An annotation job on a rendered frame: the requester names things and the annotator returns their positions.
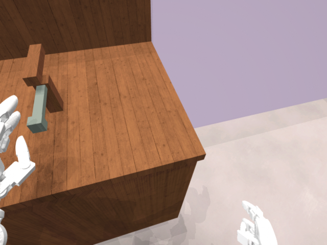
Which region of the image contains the robot left hand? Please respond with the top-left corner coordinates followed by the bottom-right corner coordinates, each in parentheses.
top-left (0, 95), bottom-right (35, 200)

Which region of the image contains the counter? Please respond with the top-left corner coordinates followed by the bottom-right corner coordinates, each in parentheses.
top-left (0, 0), bottom-right (206, 245)

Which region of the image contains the tap lever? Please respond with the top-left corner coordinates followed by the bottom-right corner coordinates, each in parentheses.
top-left (27, 85), bottom-right (48, 133)

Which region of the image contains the robot right hand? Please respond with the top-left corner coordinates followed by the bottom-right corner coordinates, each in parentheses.
top-left (237, 201), bottom-right (278, 245)

